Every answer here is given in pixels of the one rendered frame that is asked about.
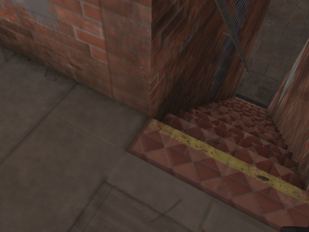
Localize stairs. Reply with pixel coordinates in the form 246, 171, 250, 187
161, 96, 307, 190

